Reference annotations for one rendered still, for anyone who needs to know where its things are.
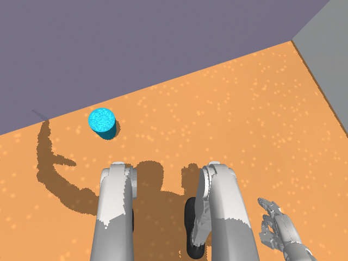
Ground cup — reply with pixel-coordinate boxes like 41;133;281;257
88;108;116;140

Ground right robot hand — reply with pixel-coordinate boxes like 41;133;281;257
258;198;303;252

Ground right robot arm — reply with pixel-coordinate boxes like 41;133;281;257
283;243;317;261

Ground right robot foot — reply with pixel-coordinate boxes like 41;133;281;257
184;197;205;259

